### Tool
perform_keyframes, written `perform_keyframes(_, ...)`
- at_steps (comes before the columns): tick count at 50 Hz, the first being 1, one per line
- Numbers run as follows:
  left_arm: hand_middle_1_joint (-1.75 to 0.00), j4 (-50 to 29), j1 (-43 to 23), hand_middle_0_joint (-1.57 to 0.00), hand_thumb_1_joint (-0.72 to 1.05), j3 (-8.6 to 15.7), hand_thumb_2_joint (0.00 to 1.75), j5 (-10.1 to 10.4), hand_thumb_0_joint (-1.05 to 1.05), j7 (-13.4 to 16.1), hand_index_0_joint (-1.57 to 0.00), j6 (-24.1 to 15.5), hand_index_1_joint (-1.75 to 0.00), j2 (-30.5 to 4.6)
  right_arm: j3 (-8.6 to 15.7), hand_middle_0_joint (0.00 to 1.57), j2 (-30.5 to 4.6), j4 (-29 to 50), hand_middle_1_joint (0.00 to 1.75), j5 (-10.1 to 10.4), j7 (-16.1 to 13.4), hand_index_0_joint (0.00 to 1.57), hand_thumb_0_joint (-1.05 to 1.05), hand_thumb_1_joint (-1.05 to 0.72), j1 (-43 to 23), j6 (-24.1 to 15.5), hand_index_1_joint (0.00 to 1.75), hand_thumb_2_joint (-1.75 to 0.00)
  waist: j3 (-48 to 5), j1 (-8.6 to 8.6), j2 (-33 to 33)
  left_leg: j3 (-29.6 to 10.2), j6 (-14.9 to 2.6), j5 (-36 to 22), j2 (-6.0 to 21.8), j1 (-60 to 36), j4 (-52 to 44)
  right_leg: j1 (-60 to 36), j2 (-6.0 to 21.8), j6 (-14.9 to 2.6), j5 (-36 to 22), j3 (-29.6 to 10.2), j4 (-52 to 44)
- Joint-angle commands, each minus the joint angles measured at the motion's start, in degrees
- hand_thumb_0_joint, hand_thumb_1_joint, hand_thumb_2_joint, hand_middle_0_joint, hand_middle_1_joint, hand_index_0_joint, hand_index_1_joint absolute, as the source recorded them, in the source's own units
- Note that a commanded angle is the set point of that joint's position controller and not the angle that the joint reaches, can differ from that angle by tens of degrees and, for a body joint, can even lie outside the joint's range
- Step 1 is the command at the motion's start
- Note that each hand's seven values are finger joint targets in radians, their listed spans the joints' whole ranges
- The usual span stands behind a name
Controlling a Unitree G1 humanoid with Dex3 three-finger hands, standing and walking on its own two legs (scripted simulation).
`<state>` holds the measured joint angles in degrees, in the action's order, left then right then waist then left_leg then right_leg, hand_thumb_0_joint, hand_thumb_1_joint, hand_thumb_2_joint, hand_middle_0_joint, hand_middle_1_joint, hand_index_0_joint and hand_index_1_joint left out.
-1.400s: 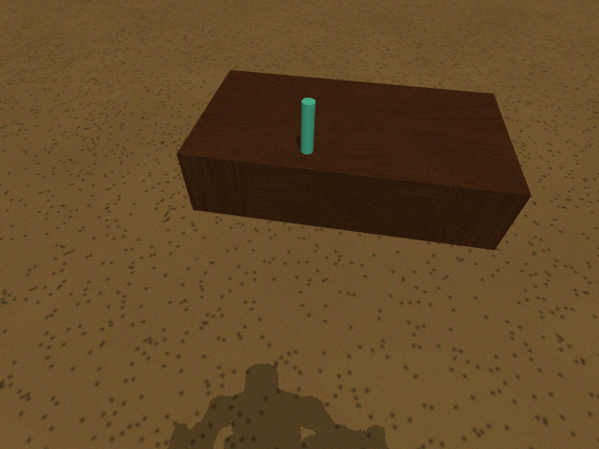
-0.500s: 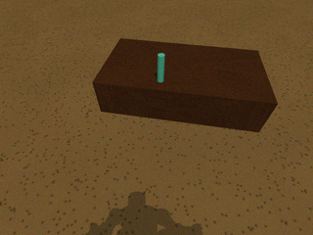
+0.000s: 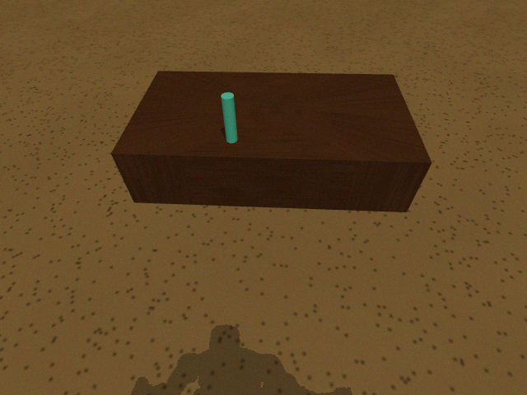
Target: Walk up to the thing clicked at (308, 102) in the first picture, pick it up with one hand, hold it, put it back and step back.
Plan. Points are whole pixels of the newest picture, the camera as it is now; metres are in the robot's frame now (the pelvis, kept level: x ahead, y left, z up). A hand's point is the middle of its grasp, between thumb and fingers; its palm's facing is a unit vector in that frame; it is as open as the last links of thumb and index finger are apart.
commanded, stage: walk up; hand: left
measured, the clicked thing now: (229, 119) +1.24 +0.15 -0.33
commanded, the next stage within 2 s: none
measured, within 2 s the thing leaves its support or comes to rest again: neither
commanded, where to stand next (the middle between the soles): +0.80 -0.02 m, yaw -6 degrees
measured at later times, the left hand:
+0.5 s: hand (134, 356) +0.24 +0.25 -0.16, palm faces -0.06 -0.93 -0.35, open 7.4 cm
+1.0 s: hand (183, 218) +0.53 +0.20 -0.12, palm faces -0.10 -0.90 -0.43, open 7.4 cm
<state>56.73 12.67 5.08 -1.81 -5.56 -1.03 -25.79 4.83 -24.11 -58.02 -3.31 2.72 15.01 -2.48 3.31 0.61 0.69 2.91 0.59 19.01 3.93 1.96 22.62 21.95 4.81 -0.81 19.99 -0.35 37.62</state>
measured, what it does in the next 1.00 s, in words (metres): walks ahead: right foot, then left foot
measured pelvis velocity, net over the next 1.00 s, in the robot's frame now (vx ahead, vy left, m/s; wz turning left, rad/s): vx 0.43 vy -0.07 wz -0.11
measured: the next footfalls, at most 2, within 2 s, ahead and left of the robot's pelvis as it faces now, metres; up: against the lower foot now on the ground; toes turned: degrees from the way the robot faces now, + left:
right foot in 0.02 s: +0.13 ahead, -0.15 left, +0.00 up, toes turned -4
left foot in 0.46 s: +0.35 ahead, +0.11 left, +0.00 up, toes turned +1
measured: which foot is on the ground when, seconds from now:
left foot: down 0.00-0.04, up 0.06-0.44, down 0.46-0.88, up 0.90-1.00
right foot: up 0.00-0.00, down 0.02-0.50, up 0.52-0.82, down 0.84-1.00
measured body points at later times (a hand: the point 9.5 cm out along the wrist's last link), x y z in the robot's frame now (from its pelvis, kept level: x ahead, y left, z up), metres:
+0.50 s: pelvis +0.22 -0.02 -0.01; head +0.24 -0.01 +0.43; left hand +0.24 +0.30 -0.14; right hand +0.31 -0.35 -0.11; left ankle +0.31 +0.11 -0.74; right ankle +0.09 -0.15 -0.73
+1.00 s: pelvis +0.43 -0.07 -0.01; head +0.44 -0.11 +0.44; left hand +0.54 +0.24 -0.09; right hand +0.45 -0.39 -0.15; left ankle +0.39 +0.08 -0.66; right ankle +0.48 -0.18 -0.74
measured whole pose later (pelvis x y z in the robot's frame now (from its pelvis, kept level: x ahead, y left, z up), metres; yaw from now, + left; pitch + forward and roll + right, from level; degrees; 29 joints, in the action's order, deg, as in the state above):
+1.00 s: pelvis +0.43 -0.07 -0.01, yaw -6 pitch -4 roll +1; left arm 48.2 16.0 2.8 -0.2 -2.5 -5.6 -22.3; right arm 2.9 -24.9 -50.1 -0.2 3.0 17.7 -0.6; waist 5.2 -0.7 -3.8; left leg -0.4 -2.2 25.0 2.3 21.8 65.6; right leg 18.6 2.3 -2.0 14.4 3.2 36.3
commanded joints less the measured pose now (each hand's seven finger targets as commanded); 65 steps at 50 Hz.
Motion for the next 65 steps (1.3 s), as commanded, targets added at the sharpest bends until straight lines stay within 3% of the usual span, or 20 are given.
perform_keyframes(1,-0.3,-0.4,10.5,-0.2,0.9,3.7,0.9,-0.1,0.0,1.5,-0.2,-2.3,-0.3,-10.4,2.8,0.2,-11.2,8.5,0.3,0.6,-0.4,0.2,0.0,-0.9,-9.2,-1.1,0.3,-0.9,-5.1,-7.2,1.8,0.8,-6.83,4.9,3.0,19.0,13.9,-26.4,-5.2,0.57,-10.2,5.4,-9.0)
perform_keyframes(2,-0.3,0.3,16.5,-0.2,0.9,5.1,0.9,-0.4,0.0,2.5,-0.2,-2.7,-0.3,-14.1,1.6,0.2,-7.9,8.8,0.3,0.9,-0.4,0.2,0.0,-0.9,-6.0,-0.8,0.3,-0.9,-7.2,-9.69,13.7,4.1,-5.05,10.8,-1.1,28.3,29.5,-34.6,-2.1,-0.83,0.2,-2.1,-12.9)
perform_keyframes(3,-0.3,-1.8,17.4,-0.2,0.9,6.0,0.9,-0.6,0.0,3.4,-0.2,-3.1,-0.3,-18.3,0.4,0.2,-5.4,10.3,0.3,1.5,-0.2,0.2,0.0,-0.9,-5.5,-0.5,0.3,-0.9,-5.6,-9.77,21.2,0.9,-2.7,16.8,-5.6,38.4,40.5,-32.1,10.2,-4.57,21.8,-26.8,-23.6)
perform_keyframes(4,-0.3,-4.4,10.8,-0.2,0.9,5.3,0.9,-0.1,0.0,3.1,-0.2,-3.2,-0.3,-19.8,1.8,0.2,-10.4,9.8,0.3,1.6,-0.5,0.2,0.0,-0.9,-5.2,0.2,0.3,-0.9,-2.3,-6.55,13.8,-4.0,-1.71,12.9,-2.9,35.1,43.6,-21.0,17.7,-10.31,34.7,-41.1,-32.0)
perform_keyframes(5,-0.3,-6.4,5.3,-0.2,0.9,5.1,0.9,0.5,0.0,3.0,-0.2,-3.1,-0.3,-20.2,2.8,0.2,-13.9,9.3,0.3,1.3,-0.5,0.2,0.0,-0.9,-6.0,0.1,0.3,-0.9,3.7,-4.28,10.7,-5.9,-1.55,10.4,0.4,34.1,43.4,-13.2,19.2,-13.42,35.2,-43.1,-33.0)
perform_keyframes(10,-0.3,-7.4,3.5,-0.2,0.9,2.9,0.9,1.6,0.0,3.5,-0.2,-4.4,-0.3,-13.1,2.1,0.2,-11.2,6.4,0.3,2.1,0.9,0.2,0.0,-0.9,0.5,-0.2,0.3,-0.9,3.2,-1.16,5.2,-5.6,-2.47,-1.5,3.4,27.8,35.3,-10.8,8.7,-10.63,8.4,-17.6,-26.9)
perform_keyframes(16,-0.3,-9.8,4.8,-0.2,0.9,2.9,0.9,1.3,0.0,3.3,-0.2,-5.1,-0.3,-14.2,2.8,0.2,-10.5,11.7,0.3,1.3,2.3,0.2,0.0,-0.9,-7.0,-0.5,0.3,-0.9,5.1,-2.88,3.9,-3.4,-0.19,-5.7,3.4,25.1,18.4,-7.4,8.2,-11.09,6.9,-12.7,-27.3)
perform_keyframes(20,-0.3,-9.6,8.0,-0.2,0.9,2.4,0.9,1.5,0.0,3.5,-0.2,-5.0,-0.3,-13.8,2.6,0.2,-8.8,13.5,0.3,1.3,2.0,0.2,0.0,-0.9,-10.0,-1.7,0.3,-0.9,2.3,-4.15,3.9,0.4,-1.16,-8.6,0.7,21.6,10.7,-13.5,7.2,-9.96,-14.2,-8.4,-19.7)
perform_keyframes(23,-0.3,-10.8,7.6,-0.2,0.9,1.4,0.9,1.7,0.0,3.9,-0.2,-4.6,-0.3,-12.2,3.9,0.2,-10.8,10.6,0.3,1.1,1.0,0.2,0.0,-0.9,1.6,-2.7,0.3,-0.9,-4.7,2.15,-2.6,1.9,-3.51,-9.0,-3.1,1.8,4.0,-9.1,3.0,-6.87,-27.3,-3.3,-0.2)
perform_keyframes(24,-0.3,-11.7,9.8,-0.2,0.9,0.3,0.9,2.2,0.0,4.2,-0.2,-4.4,-0.3,-8.5,5.5,0.2,-15.1,9.1,0.3,0.0,0.4,0.2,0.0,-0.9,10.3,-2.9,0.3,-0.9,-10.7,5.81,-12.6,-8.7,-7.3,-1.4,4.8,-10.0,-0.3,-1.0,-1.5,-4.28,-21.9,0.0,16.4)
perform_keyframes(25,-0.3,-12.0,12.0,-0.2,0.9,-0.8,0.9,2.9,0.0,4.3,-0.2,-4.3,-0.3,-4.0,6.4,0.2,-18.5,10.2,0.3,-0.3,-0.2,0.2,0.0,-0.9,11.9,-3.3,0.3,-0.9,-12.2,5.19,-20.4,-33.4,-11.58,2.4,18.6,-18.7,-3.7,14.5,-10.4,-1.4,8.2,-0.5,26.1)
perform_keyframes(27,-0.3,-11.0,7.3,-0.2,0.9,0.2,0.9,2.2,0.0,5.6,-0.2,-4.2,-0.3,-12.1,6.3,0.2,-17.7,11.0,0.3,2.4,-0.4,0.2,0.0,-0.9,8.9,-2.7,0.3,-0.9,-7.7,4.85,-10.1,-35.1,-18.08,-2.8,21.6,-12.2,-4.7,17.8,-5.0,-2.74,10.3,-6.0,33.6)
perform_keyframes(32,-0.3,-9.7,9.2,-0.2,0.9,0.1,0.9,3.0,0.0,3.5,-0.2,-3.8,-0.3,-8.4,3.0,0.2,-12.6,13.9,0.3,3.2,-0.9,0.2,0.0,-0.9,1.7,-3.1,0.3,-0.9,-0.1,-0.01,-9.1,-8.1,-12.53,-23.2,11.4,5.6,-4.7,7.3,-1.6,-0.89,0.3,-3.7,21.6)
perform_keyframes(38,-0.3,-11.7,3.8,-0.2,0.9,0.9,0.9,1.7,0.0,2.1,-0.2,-4.3,-0.3,-7.6,3.1,0.2,-14.4,15.9,0.3,2.9,-0.3,0.2,0.0,-0.9,0.5,-2.9,0.3,-0.9,0.0,0.09,-11.5,-3.6,-13.02,-21.1,11.0,9.1,-1.8,-0.9,-0.6,-0.3,-7.8,2.6,-0.6)
perform_keyframes(42,-0.3,-6.5,16.0,-0.2,0.9,3.8,0.9,1.2,0.0,3.3,-0.2,-4.8,-0.3,-12.2,1.4,0.2,-10.0,17.4,0.3,3.2,0.0,0.2,0.0,-0.9,-0.3,-2.0,0.3,-0.9,-7.6,-7.57,4.4,0.6,-7.97,-4.9,4.7,22.6,20.9,-26.3,-3.5,-1.73,-11.4,2.7,-5.1)
perform_keyframes(44,-0.3,-9.0,17.9,-0.2,0.9,5.0,0.9,1.1,0.0,4.5,-0.2,-5.7,-0.3,-19.2,0.2,0.2,-7.1,17.2,0.3,3.3,0.0,0.2,0.0,-0.9,5.3,-1.0,0.3,-0.9,-7.0,-6.9,15.4,-1.9,-3.03,12.1,-5.8,35.2,45.1,-25.9,18.8,-8.52,13.4,-37.6,-24.4)
perform_keyframes(45,-0.3,-10.5,12.8,-0.2,0.9,4.7,0.9,1.6,0.0,4.4,-0.2,-5.5,-0.3,-20.1,1.9,0.2,-12.9,16.1,0.3,2.8,-0.5,0.2,0.0,-0.9,4.5,-0.3,0.3,-0.9,-5.3,-5.68,10.7,-5.0,-2.77,12.6,-2.5,34.5,48.4,-21.4,21.2,-13.47,20.1,-42.6,-25.8)
perform_keyframes(51,-0.3,-11.2,6.5,-0.2,0.9,2.5,0.9,2.1,0.0,4.9,-0.2,-6.3,-0.3,-13.3,1.6,0.2,-10.4,11.5,0.3,3.2,0.3,0.2,0.0,-0.9,7.0,0.4,0.3,-0.9,0.2,-1.04,7.1,-6.8,-1.95,-1.6,0.8,28.7,40.0,-9.7,9.1,-9.8,-9.3,-12.7,-21.3)
perform_keyframes(61,-0.3,-12.6,8.0,-0.2,0.9,3.0,0.9,1.4,0.0,5.0,-0.2,-6.3,-0.3,-14.8,2.4,0.2,-9.7,15.3,0.3,1.8,2.5,0.2,0.0,-0.9,-4.7,-0.3,0.3,-0.9,1.2,-3.38,6.3,-2.2,-1.03,-6.6,2.3,24.2,15.8,-9.8,10.8,-10.93,-6.1,-6.4,-19.9)
perform_keyframes(65,-0.3,-13.0,4.6,-0.2,0.9,2.3,0.9,1.3,0.0,5.1,-0.2,-5.7,-0.3,-14.2,3.5,0.2,-11.2,12.2,0.3,1.8,2.0,0.2,0.0,-0.9,5.0,-1.1,0.3,-0.9,-3.5,3.39,0.9,-0.3,-3.02,-7.2,-0.5,5.7,8.5,-4.1,9.5,-7.92,-12.6,-3.9,-6.7)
